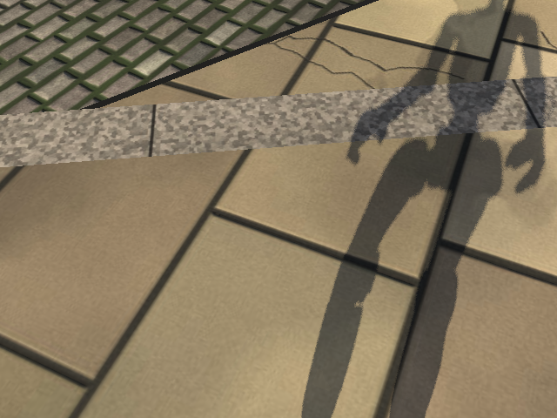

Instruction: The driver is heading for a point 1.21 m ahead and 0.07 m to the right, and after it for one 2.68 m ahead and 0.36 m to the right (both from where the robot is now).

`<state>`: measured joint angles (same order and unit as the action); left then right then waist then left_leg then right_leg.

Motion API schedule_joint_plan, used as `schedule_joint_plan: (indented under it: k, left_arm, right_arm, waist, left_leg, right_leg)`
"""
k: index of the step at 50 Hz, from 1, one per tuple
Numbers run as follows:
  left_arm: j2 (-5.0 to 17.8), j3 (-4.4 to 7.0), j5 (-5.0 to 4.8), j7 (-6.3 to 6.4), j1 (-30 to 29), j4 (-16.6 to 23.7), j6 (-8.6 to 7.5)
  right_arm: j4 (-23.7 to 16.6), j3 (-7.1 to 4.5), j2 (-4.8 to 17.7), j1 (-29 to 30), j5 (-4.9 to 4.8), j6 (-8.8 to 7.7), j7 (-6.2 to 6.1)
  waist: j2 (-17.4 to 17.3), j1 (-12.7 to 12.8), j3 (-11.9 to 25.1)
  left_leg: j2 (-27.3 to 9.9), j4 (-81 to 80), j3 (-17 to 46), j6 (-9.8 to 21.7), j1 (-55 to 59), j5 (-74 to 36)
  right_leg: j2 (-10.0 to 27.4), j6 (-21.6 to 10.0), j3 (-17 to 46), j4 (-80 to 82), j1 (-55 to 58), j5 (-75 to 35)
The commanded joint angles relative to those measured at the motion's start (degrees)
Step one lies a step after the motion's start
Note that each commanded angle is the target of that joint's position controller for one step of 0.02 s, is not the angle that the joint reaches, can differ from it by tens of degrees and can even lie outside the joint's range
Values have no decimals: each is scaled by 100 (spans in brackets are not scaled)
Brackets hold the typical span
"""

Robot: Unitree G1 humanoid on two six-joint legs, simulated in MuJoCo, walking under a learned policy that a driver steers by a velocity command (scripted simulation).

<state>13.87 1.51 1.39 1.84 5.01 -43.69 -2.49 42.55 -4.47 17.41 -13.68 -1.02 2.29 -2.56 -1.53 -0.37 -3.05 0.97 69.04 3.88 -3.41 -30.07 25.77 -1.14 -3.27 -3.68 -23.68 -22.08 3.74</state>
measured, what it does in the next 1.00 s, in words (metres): walks ahead: left foot, then right foot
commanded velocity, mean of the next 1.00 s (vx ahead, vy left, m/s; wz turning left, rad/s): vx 0.34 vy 0.00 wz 0.21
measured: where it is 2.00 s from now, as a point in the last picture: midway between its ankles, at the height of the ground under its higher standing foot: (237, 248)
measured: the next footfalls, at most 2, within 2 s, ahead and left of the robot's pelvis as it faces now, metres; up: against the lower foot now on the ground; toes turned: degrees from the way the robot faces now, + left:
left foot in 0.26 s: +0.04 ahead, +0.14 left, +0.00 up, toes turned +10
right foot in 0.80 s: +0.44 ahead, -0.01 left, +0.00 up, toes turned +7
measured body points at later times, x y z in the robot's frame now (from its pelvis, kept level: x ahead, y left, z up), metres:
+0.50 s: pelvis +0.08 +0.07 +0.02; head +0.08 +0.11 +0.47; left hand +0.19 +0.36 -0.11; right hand +0.14 -0.19 -0.09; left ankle +0.00 +0.14 -0.73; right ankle +0.23 -0.10 -0.65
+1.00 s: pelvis +0.37 +0.06 +0.01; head +0.39 +0.06 +0.46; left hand +0.41 +0.34 -0.12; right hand +0.51 -0.19 -0.11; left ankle +0.33 +0.22 -0.64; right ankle +0.40 -0.02 -0.73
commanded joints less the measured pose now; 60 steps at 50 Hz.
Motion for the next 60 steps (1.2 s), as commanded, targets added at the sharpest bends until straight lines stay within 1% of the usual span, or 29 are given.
schedule_joint_plan:
  k: [1, 5, 9, 11, 12, 13, 14, 15, 16, 17, 19, 21, 29, 35, 36, 38, 39, 40, 41, 42, 43, 44, 45, 47, 48, 50, 52, 56, 60]
  left_arm:
    - [821, 223, -10, 58, -7, 280, -32]
    - [1072, 326, -68, 93, -79, 299, 53]
    - [1309, 424, -279, -30, 0, 238, 77]
    - [1242, 405, -380, -87, -35, 190, 90]
    - [1037, 353, -367, -115, 8, 153, 93]
    - [644, 241, -288, -179, -63, 180, 67]
    - [11, 41, -106, -340, -87, 283, -2]
    - [640, 263, -258, -345, -425, 503, -123]
    - [1058, 373, -385, -323, -607, 519, -200]
    - [1093, 404, -360, -310, -388, 411, -226]
    - [968, 406, -169, -280, -53, 92, -214]
    - [778, 382, -184, -311, -4, -13, -216]
    - [458, 237, -251, -435, -947, 277, -246]
    - [383, 112, -285, -647, -1526, 598, -396]
    - [434, 123, -280, -665, -1422, 597, -414]
    - [712, 239, -247, -617, -784, 483, -409]
    - [957, 363, -251, -553, 153, 240, -395]
    - [1251, 463, -225, -457, 1296, -9, -361]
    - [1835, 610, -100, -403, 2123, -175, -333]
    - [1309, 461, -138, -390, 2189, -287, -318]
    - [1065, 377, -197, -353, 1583, -246, -287]
    - [871, 317, -217, -332, 1088, -158, -271]
    - [716, 267, -187, -352, 753, -122, -284]
    - [572, 233, -89, -391, 478, -128, -349]
    - [599, 246, -113, -403, 497, -178, -394]
    - [689, 262, -137, -394, 591, -304, -455]
    - [780, 276, -152, -336, 768, -389, -449]
    - [963, 288, -224, -258, 1157, -477, -370]
    - [1110, 320, -295, -234, 1609, -671, -249]
  right_arm:
    - [-386, -18, 129, -493, 13, 9, -20]
    - [-663, 16, 198, -152, 38, -5, 58]
    - [-640, -10, 312, -325, 35, -50, 204]
    - [-408, -42, 286, -761, 30, -86, 262]
    - [-180, -60, 260, -1110, 46, -102, 265]
    - [0, -79, 298, -1539, 53, -130, 248]
    - [-101, -74, 593, -1651, 87, -180, 188]
    - [-324, -232, 1298, -1325, 176, -315, 217]
    - [-422, -183, 1065, -946, 191, -484, 211]
    - [-424, -104, 836, -642, 138, -605, 204]
    - [-409, -17, 567, -532, 91, -693, 214]
    - [-279, 30, 395, -882, 112, -740, 208]
    - [153, 25, 439, -1593, 113, -705, 147]
    - [449, -4, 540, -1846, 16, -600, 114]
    - [463, -13, 575, -1764, 2, -581, 103]
    - [462, -49, 736, -1588, 18, -549, 81]
    - [456, -37, 741, -1439, 27, -519, 80]
    - [375, 11, 680, -1372, 79, -549, 86]
    - [278, 249, -189, -2114, 127, -663, 190]
    - [459, 208, 92, -1990, 1, -845, 221]
    - [214, 57, 551, -1229, -202, -917, 252]
    - [83, 81, 569, -768, -192, -953, 237]
    - [70, 57, 513, -548, -89, -936, 199]
    - [179, 44, 269, -851, -23, -775, 173]
    - [214, 69, 116, -944, -13, -706, 160]
    - [117, 67, 92, -734, 37, -634, 131]
    - [-58, 65, 128, -274, 116, -659, 127]
    - [-298, 172, -75, 737, 68, -777, 241]
    - [-565, 175, 32, 1365, -7, -831, 394]
  waist:
    - [718, -39, 781]
    - [742, 21, 989]
    - [963, -48, 991]
    - [829, -313, 923]
    - [670, -416, 867]
    - [121, -537, 741]
    - [-1185, -406, 605]
    - [-1208, -397, -46]
    - [-754, -291, -406]
    - [-750, -77, -433]
    - [-588, 24, -153]
    - [-410, -13, 55]
    - [-515, -415, -290]
    - [-524, -506, -575]
    - [-566, -394, -490]
    - [-827, 8, 117]
    - [-801, 513, 714]
    - [-657, 993, 1526]
    - [1053, 719, 2724]
    - [1309, 856, 3260]
    - [1171, 744, 1948]
    - [636, 549, 1236]
    - [273, 322, 748]
    - [515, -72, 505]
    - [549, -142, 433]
    - [524, -208, 195]
    - [481, -119, 85]
    - [367, 262, 6]
    - [396, 485, -111]
  left_leg:
    - [-311, -436, -146, -60, -28, -234]
    - [-529, -1306, -239, 39, 227, -516]
    - [-347, -2425, -639, 393, 1165, -388]
    - [-140, -3564, -906, 694, 1980, -726]
    - [63, -4005, -1042, 823, 2510, -662]
    - [-280, -4613, -383, 1008, 3127, -100]
    - [-1766, -5261, 1809, 1393, 3521, 611]
    - [-2442, -6199, 3460, 2195, 2745, 2032]
    - [-2258, -6461, 3163, 2071, 2592, 1964]
    - [-2046, -6379, 2617, 1810, 2700, 1219]
    - [-1595, -6298, 1622, 1444, 2781, -88]
    - [-1393, -6244, 1056, 1332, 2946, -1154]
    - [-1277, -6295, 298, 1260, 3218, -2318]
    - [-1590, -5881, 259, 1352, 3786, -3286]
    - [-1609, -5713, 218, 1303, 3824, -3785]
    - [-1538, -4898, 100, 1179, 3849, -6171]
    - [-1314, -3859, -120, 1037, 3581, -7029]
    - [-1151, -2434, -126, 865, 2311, -6085]
    - [-70, 227, -189, 406, -182, -2149]
    - [290, 1113, 780, 482, -747, 502]
    - [-148, 1312, 575, 541, -1346, 262]
    - [-496, 1027, 303, 598, -1265, -276]
    - [-702, 644, 137, 588, -1024, -625]
    - [-950, 232, 145, 574, -339, -1010]
    - [-975, 115, 82, 531, -266, -1056]
    - [-1042, -292, 8, 415, -495, -1326]
    - [-1070, -947, -74, 308, -829, -1928]
    - [-793, -2887, -373, 341, -521, -3195]
    - [-654, -3673, -312, 461, -749, -3073]
  right_leg:
    - [1577, -1264, 1111, 1081, 741, -454]
    - [1855, -1313, 883, 1137, 929, -172]
    - [1832, -1038, 777, 1402, 490, 1838]
    - [1743, -777, 635, 1192, 186, 2641]
    - [1494, -542, 402, 813, -113, 2983]
    - [1099, -167, -60, -294, -776, 3097]
    - [559, 269, -437, -2516, -2043, 3214]
    - [290, 179, 262, -3108, -3214, 2727]
    - [529, 54, 649, -3407, -3334, 1910]
    - [604, 27, 735, -3326, -3406, 1209]
    - [698, 157, 675, -3268, -2953, 393]
    - [657, 215, 564, -3256, -2747, -181]
    - [519, 339, 311, -1651, -2524, -1067]
    - [335, 29, 83, -775, -2336, -358]
    - [264, -66, 34, -662, -2048, -174]
    - [-125, -291, -230, -666, -812, 147]
    - [-302, -486, -342, -530, 488, -59]
    - [375, -817, 407, -803, 2568, -260]
    - [2203, -1874, 3364, -605, 5134, 679]
    - [2487, -1927, 4870, 453, 5185, 1220]
    - [2209, -1527, 3805, 624, 4233, 1350]
    - [1989, -1322, 2944, 772, 3136, 1001]
    - [1731, -1196, 2398, 978, 2185, 536]
    - [1364, -1121, 1738, 1389, 1183, 220]
    - [1315, -1184, 1548, 1529, 958, 6]
    - [1263, -1215, 1175, 1685, 703, -520]
    - [1174, -1179, 913, 1703, 810, -975]
    - [960, -901, 530, 1678, 1044, -835]
    - [1388, -860, 771, 1400, 1998, -601]
Keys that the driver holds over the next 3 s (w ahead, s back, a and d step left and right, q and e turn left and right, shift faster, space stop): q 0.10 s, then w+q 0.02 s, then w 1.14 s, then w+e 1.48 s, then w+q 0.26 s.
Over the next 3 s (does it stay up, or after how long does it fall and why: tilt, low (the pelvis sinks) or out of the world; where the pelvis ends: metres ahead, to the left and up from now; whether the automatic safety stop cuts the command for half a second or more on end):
stays up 1.39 -0.13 0.00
